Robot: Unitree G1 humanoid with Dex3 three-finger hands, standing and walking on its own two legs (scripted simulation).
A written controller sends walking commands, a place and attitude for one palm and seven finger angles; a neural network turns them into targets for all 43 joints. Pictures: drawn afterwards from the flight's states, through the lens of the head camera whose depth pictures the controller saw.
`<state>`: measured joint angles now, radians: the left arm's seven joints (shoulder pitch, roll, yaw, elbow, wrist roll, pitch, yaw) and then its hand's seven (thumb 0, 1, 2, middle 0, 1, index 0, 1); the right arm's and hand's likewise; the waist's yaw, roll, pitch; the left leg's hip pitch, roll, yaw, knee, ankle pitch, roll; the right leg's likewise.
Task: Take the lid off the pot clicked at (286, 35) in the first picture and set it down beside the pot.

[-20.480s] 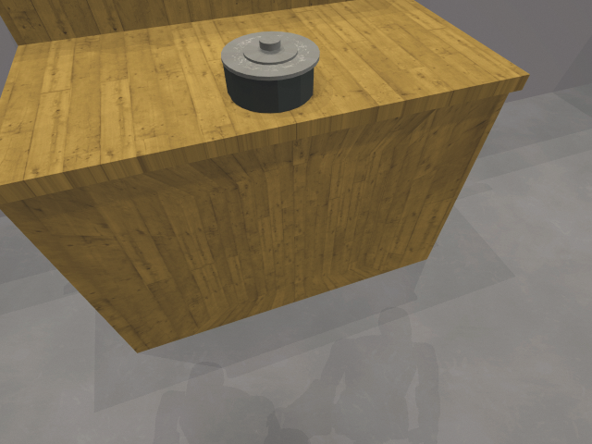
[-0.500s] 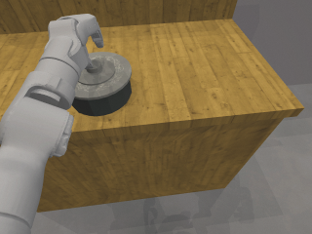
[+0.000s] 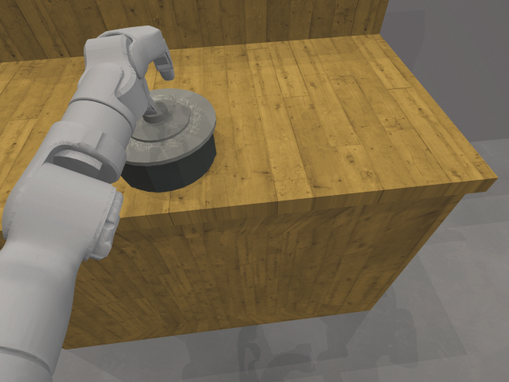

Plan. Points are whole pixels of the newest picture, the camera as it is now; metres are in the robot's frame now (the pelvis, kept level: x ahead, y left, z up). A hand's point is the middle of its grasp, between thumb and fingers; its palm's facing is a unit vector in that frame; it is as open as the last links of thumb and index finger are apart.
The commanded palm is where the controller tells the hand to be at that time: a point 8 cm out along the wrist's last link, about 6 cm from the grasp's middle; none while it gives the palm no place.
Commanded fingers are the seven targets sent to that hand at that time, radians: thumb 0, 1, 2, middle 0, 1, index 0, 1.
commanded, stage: move the open hand above the knob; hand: left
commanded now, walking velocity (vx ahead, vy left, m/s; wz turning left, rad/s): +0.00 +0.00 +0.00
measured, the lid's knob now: (154, 112) +0.53 +0.15 +0.15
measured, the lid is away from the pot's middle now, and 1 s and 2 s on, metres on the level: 0.00 0.00 0.01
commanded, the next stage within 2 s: lower the open fingers around the knob in 0.06 s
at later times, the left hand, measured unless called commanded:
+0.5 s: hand (148, 103) +0.48 +0.13 +0.20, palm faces -0.38 -0.13 -0.92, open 10.3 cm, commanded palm +0.49 +0.14 +0.25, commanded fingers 0.00 -0.20 1.17 -0.71 -0.25 -0.71 -0.25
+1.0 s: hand (153, 107) +0.50 +0.13 +0.18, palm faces -0.39 -0.12 -0.91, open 10.3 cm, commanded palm +0.50 +0.14 +0.22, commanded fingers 0.00 -0.20 1.17 -0.71 -0.25 -0.71 -0.25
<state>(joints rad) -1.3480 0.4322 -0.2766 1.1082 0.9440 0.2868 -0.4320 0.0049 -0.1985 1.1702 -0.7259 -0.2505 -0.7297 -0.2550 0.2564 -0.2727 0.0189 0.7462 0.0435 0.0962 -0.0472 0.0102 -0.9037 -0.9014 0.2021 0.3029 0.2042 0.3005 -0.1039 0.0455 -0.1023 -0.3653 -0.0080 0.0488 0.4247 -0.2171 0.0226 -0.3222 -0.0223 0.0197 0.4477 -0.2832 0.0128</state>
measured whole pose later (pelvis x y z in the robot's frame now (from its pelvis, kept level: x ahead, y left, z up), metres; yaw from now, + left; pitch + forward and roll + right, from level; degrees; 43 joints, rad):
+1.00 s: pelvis +0.00 +0.00 +0.00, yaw -1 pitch +11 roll +0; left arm -1.40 0.41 -0.28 1.28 0.94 0.33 -0.44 0.00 -0.20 1.17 -0.74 -0.27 -0.73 -0.25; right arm 0.32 -0.29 0.01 0.78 0.03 0.10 -0.05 0.01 -0.90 -0.90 0.20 0.30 0.20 0.30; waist -0.15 0.03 -0.12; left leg -0.43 -0.01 0.06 0.47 -0.23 0.03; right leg -0.39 -0.02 0.03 0.48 -0.29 0.02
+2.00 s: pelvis +0.00 +0.00 +0.00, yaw +0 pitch +11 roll +0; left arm -1.38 0.40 -0.30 1.25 0.92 0.33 -0.44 0.01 0.21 0.86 -0.52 -1.03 -0.60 -1.06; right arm 0.27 -0.28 0.02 0.77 0.04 0.11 -0.05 0.01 -0.90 -0.90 0.20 0.30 0.21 0.30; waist -0.14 0.03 -0.11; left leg -0.42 0.00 0.05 0.47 -0.24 0.02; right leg -0.38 -0.02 0.02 0.48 -0.29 0.01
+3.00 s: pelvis +0.00 +0.01 +0.00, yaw +0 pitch +11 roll +0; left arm -1.40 0.41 -0.29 1.26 0.93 0.34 -0.45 -0.01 0.38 0.52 -0.63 -0.98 -0.72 -1.02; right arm 0.29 -0.28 0.01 0.77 0.04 0.11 -0.05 0.01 -0.90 -0.90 0.20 0.30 0.21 0.30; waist -0.14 0.03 -0.12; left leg -0.45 -0.01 0.05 0.49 -0.24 0.03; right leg -0.39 -0.02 0.03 0.49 -0.29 0.02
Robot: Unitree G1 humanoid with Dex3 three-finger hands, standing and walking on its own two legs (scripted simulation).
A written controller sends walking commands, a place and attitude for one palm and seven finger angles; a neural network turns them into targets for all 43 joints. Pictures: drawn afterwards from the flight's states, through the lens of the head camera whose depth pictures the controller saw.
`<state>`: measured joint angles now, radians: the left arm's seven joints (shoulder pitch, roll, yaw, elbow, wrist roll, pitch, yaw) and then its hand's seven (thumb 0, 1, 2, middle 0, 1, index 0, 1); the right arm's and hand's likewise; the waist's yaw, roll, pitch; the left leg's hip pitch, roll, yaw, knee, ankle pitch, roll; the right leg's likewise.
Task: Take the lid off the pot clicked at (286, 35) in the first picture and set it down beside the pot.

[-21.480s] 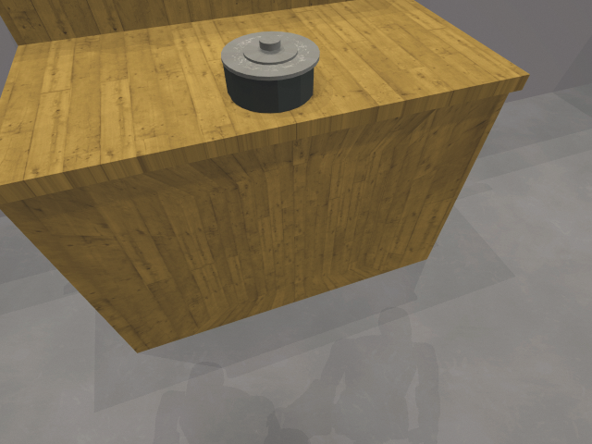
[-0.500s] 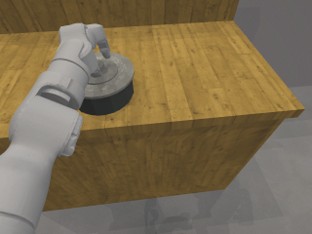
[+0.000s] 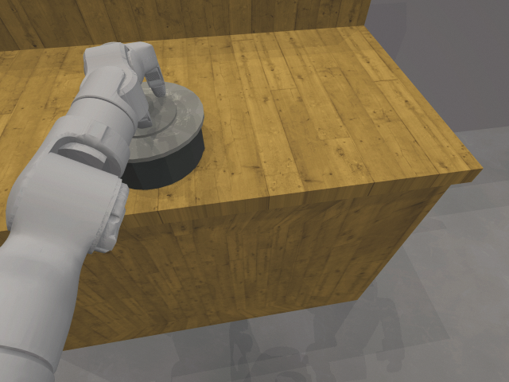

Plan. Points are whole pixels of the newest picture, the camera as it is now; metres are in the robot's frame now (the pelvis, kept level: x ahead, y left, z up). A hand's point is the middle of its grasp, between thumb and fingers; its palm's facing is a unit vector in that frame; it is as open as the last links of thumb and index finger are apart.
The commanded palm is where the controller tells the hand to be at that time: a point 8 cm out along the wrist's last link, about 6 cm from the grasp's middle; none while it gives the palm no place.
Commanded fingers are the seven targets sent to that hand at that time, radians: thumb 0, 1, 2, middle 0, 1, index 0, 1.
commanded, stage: lower the open fingers around the knob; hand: left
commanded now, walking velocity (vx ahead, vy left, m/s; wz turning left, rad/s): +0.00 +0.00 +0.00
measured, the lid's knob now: (139, 106) +0.53 +0.15 +0.16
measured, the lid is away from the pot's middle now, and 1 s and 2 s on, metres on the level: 0.00 0.01 0.01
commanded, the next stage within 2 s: close the fingers and squeeze the knob in 0.14 s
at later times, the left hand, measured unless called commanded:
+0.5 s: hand (139, 106) +0.50 +0.13 +0.18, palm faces -0.39 -0.11 -0.91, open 10.0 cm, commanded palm +0.49 +0.13 +0.22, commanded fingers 0.00 0.04 0.93 -0.49 -0.95 -0.49 -0.95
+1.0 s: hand (139, 106) +0.49 +0.13 +0.18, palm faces -0.39 -0.12 -0.91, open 7.7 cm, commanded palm +0.50 +0.14 +0.22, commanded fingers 0.00 0.32 0.79 -0.67 -1.08 -0.67 -1.08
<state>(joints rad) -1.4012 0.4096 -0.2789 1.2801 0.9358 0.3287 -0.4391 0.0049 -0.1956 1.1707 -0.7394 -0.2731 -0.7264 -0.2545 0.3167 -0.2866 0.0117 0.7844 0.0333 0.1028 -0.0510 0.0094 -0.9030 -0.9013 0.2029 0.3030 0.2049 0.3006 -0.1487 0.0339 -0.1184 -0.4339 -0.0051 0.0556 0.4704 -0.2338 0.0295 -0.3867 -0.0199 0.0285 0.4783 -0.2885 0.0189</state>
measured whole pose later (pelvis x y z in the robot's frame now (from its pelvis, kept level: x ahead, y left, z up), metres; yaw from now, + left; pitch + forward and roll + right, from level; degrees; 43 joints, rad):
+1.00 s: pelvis +0.00 +0.00 +0.00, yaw +0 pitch +11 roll +0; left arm -1.38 0.40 -0.30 1.25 0.92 0.33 -0.44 0.01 0.21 0.86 -0.52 -1.03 -0.60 -1.06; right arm 0.27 -0.28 0.02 0.77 0.04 0.11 -0.05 0.01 -0.90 -0.90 0.20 0.30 0.21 0.30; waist -0.14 0.03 -0.11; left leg -0.42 0.00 0.05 0.47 -0.24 0.02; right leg -0.38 -0.02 0.02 0.48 -0.29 0.01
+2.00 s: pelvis +0.00 +0.00 +0.00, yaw +0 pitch +11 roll +0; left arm -1.40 0.41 -0.29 1.26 0.93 0.34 -0.45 -0.01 0.38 0.52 -0.63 -0.98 -0.72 -1.02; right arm 0.29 -0.28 0.01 0.77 0.04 0.11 -0.05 0.01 -0.90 -0.90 0.20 0.30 0.21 0.30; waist -0.14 0.03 -0.12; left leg -0.45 -0.01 0.05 0.49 -0.24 0.03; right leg -0.39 -0.02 0.03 0.49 -0.29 0.02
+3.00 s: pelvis +0.01 +0.00 +0.00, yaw +1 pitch +11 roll +0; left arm -1.46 0.45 -0.27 1.23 0.94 0.34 -0.52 0.03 0.37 0.52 -0.62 -0.98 -0.75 -1.03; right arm 0.29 -0.28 0.00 0.77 0.03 0.06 -0.05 0.01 -0.90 -0.90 0.20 0.30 0.20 0.30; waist -0.13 0.03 -0.12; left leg -0.42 -0.01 0.04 0.46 -0.23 0.02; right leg -0.36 -0.02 0.02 0.46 -0.29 0.01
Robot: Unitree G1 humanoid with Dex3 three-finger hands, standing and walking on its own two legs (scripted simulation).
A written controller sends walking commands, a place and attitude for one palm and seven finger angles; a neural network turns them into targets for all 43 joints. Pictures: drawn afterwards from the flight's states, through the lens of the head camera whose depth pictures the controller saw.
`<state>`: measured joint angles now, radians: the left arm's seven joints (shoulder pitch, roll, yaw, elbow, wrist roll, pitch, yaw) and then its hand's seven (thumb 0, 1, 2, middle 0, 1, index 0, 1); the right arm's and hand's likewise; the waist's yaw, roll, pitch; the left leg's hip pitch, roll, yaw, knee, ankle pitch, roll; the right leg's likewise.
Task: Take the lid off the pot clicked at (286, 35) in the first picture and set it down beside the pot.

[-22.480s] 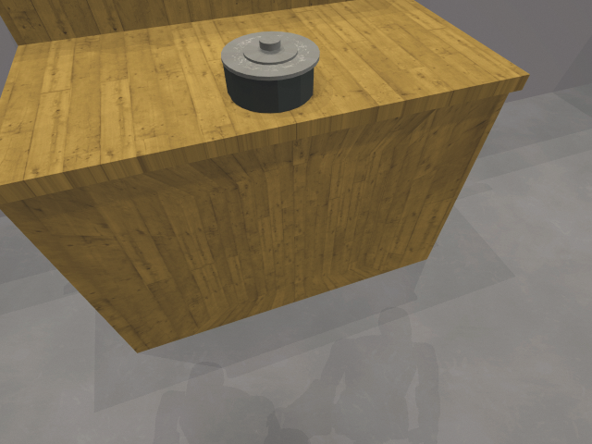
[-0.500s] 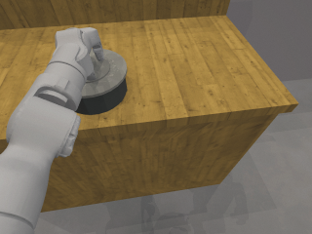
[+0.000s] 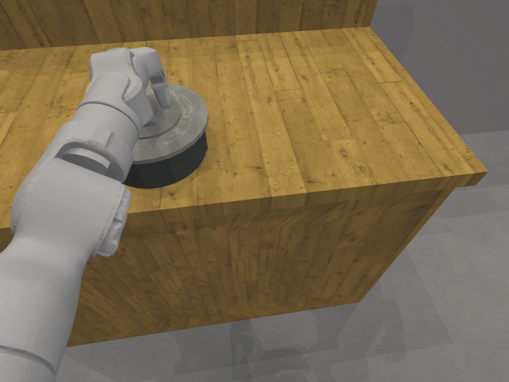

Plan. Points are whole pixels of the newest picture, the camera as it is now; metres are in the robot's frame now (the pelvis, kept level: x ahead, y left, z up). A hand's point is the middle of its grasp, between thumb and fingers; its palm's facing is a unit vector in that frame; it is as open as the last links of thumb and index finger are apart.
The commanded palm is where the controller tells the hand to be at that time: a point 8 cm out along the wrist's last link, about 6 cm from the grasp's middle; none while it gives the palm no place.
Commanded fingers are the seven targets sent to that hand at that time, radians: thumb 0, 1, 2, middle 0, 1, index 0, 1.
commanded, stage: close the fingers and squeeze the knob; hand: left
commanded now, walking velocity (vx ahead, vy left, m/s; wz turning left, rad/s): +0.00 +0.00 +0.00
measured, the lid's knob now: (144, 107) +0.53 +0.14 +0.16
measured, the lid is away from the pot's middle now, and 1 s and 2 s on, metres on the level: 0.01 0.01 0.01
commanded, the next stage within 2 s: lift the lid straight up in 1.02 s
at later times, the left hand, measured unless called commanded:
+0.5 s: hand (139, 102) +0.50 +0.14 +0.18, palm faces -0.39 -0.13 -0.91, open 6.7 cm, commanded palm +0.50 +0.14 +0.22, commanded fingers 0.00 0.55 0.56 -0.76 -1.03 -0.82 -1.05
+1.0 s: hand (140, 103) +0.50 +0.14 +0.18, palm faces -0.39 -0.13 -0.91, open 6.7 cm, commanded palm +0.50 +0.14 +0.22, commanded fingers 0.00 0.79 0.70 -0.82 -1.07 -0.90 -1.10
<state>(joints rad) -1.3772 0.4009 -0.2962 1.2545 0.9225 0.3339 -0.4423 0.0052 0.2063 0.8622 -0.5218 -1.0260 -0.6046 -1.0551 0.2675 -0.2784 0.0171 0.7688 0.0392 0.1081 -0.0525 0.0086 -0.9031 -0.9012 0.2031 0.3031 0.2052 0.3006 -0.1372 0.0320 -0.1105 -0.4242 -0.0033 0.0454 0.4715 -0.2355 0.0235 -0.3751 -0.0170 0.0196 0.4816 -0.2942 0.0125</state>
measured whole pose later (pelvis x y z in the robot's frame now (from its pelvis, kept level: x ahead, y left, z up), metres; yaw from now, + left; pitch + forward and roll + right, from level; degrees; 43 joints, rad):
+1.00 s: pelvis +0.00 +0.01 +0.00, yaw +0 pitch +11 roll +0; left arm -1.40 0.41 -0.29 1.26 0.93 0.34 -0.45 -0.01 0.38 0.52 -0.63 -0.98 -0.72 -1.02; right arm 0.29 -0.28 0.01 0.77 0.04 0.11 -0.05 0.01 -0.90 -0.90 0.20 0.30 0.21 0.30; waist -0.14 0.03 -0.12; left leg -0.45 -0.01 0.05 0.49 -0.24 0.03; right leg -0.39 -0.02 0.03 0.49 -0.29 0.02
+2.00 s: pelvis +0.01 +0.00 +0.00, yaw +0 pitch +11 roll +0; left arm -1.46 0.45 -0.27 1.23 0.94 0.34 -0.52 0.03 0.37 0.52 -0.62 -0.98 -0.75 -1.03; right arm 0.29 -0.28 0.00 0.77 0.03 0.06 -0.05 0.01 -0.90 -0.90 0.20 0.30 0.20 0.30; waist -0.13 0.03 -0.12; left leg -0.42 -0.01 0.04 0.46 -0.23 0.02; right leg -0.36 -0.02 0.02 0.46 -0.29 0.01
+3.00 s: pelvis +0.00 +0.00 +0.00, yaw +0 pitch +11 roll +0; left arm -1.68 0.47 -0.26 1.32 0.99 0.45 -0.54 0.04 0.37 0.53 -0.62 -0.97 -0.76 -1.04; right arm 0.26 -0.28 0.03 0.78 0.04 0.02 -0.04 0.01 -0.90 -0.90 0.20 0.30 0.20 0.30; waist -0.13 0.05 -0.13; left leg -0.41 -0.01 0.04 0.43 -0.21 0.02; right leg -0.36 -0.02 0.01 0.44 -0.28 0.01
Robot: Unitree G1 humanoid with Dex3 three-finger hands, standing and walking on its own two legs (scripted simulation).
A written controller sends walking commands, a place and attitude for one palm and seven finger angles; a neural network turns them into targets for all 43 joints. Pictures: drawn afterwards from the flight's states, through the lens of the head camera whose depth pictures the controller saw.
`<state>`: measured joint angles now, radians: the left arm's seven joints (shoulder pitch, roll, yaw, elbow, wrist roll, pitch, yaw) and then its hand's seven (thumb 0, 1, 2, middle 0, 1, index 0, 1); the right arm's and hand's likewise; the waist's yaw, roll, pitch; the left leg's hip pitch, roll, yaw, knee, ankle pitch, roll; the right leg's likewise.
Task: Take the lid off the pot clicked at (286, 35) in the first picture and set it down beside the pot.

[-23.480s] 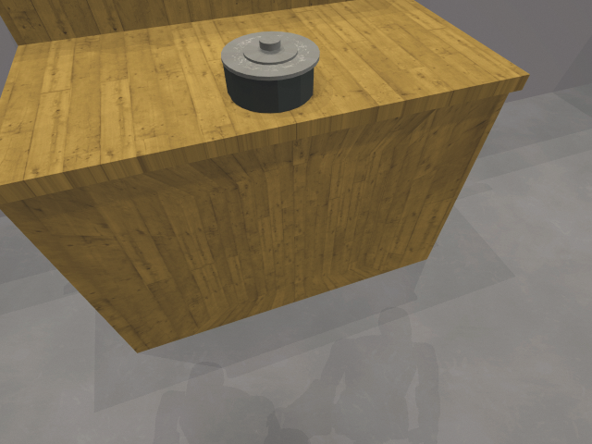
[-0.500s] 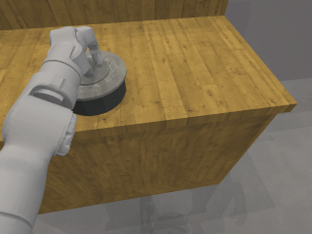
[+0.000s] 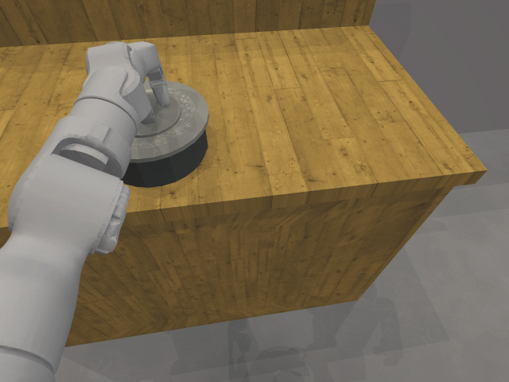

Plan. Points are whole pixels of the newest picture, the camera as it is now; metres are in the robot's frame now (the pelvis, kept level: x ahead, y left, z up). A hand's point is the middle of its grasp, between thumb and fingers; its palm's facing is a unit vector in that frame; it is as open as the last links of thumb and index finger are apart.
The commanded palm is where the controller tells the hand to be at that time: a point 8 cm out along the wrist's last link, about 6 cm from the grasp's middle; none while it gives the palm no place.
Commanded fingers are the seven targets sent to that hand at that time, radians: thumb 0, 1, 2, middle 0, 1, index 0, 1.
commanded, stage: close the fingers and squeeze the knob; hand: left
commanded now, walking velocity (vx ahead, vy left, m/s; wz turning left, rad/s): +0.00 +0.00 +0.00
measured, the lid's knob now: (144, 105) +0.53 +0.14 +0.16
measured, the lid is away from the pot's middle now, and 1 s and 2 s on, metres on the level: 0.01 0.01 0.01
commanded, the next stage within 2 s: lift the lid straight up in 0.02 s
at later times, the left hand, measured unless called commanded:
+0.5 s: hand (140, 97) +0.50 +0.13 +0.19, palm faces -0.40 -0.13 -0.91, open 6.7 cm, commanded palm +0.50 +0.13 +0.25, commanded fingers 0.00 0.82 0.73 -0.83 -1.08 -0.92 -1.12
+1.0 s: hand (125, 72) +0.50 +0.14 +0.23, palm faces -0.35 -0.16 -0.92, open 6.6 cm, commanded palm +0.50 +0.14 +0.29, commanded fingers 0.00 0.82 0.73 -0.83 -1.08 -0.92 -1.12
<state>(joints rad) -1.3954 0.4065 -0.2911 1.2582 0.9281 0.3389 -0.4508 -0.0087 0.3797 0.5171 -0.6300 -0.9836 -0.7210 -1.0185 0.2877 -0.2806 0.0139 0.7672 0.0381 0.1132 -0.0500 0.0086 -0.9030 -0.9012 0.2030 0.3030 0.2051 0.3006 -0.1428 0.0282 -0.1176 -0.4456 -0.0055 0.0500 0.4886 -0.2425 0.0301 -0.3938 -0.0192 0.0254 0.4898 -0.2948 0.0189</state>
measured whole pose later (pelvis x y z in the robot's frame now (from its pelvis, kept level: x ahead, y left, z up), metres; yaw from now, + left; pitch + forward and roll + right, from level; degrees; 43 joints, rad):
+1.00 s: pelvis +0.01 +0.00 +0.00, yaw +1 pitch +11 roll +0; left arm -1.46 0.45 -0.27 1.23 0.94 0.34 -0.52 0.03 0.37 0.52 -0.62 -0.98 -0.75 -1.03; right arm 0.29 -0.28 0.00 0.77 0.03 0.06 -0.05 0.01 -0.90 -0.90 0.20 0.30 0.20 0.30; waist -0.13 0.03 -0.12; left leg -0.42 -0.01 0.04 0.46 -0.23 0.02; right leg -0.36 -0.02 0.02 0.46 -0.29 0.01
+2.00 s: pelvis +0.00 -0.01 +0.00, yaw +1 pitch +11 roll +0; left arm -1.68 0.47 -0.26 1.32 0.99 0.45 -0.54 0.04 0.37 0.53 -0.62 -0.97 -0.76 -1.04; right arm 0.26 -0.28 0.03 0.78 0.04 0.02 -0.04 0.01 -0.90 -0.90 0.20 0.30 0.20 0.30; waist -0.13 0.05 -0.13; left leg -0.41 -0.01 0.04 0.43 -0.21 0.02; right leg -0.36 -0.02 0.01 0.44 -0.28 0.01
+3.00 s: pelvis +0.00 +0.00 +0.00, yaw +1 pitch +12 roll +0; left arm -1.57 0.68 -0.23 1.20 1.04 0.32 -0.58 0.05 0.38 0.53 -0.62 -0.97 -0.77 -1.04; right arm 0.26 -0.28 0.02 0.74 0.06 0.09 -0.04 0.01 -0.90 -0.90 0.20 0.30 0.20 0.30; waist -0.13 0.04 -0.12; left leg -0.44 -0.01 0.03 0.47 -0.23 0.03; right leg -0.37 -0.02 0.01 0.45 -0.28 0.02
